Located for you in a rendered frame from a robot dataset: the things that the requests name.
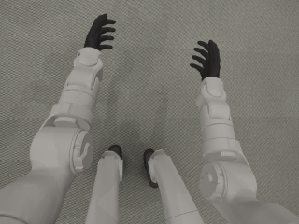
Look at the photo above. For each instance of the robot right forearm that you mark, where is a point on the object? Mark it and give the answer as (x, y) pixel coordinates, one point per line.
(216, 124)

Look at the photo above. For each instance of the robot left forearm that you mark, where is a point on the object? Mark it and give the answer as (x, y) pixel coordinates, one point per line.
(79, 95)

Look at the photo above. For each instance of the right robot hand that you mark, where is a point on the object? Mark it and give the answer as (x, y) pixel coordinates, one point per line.
(211, 63)

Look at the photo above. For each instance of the robot left shin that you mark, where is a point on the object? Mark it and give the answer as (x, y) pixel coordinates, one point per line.
(108, 153)

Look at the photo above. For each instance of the left robot thigh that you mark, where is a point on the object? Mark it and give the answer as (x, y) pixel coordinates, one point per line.
(104, 203)

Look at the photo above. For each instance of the robot left upper arm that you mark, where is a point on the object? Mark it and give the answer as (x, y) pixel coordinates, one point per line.
(58, 154)

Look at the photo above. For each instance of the left robot hand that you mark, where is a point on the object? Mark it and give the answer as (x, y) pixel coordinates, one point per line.
(95, 37)

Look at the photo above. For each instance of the robot right upper arm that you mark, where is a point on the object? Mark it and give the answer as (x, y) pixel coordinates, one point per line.
(231, 187)

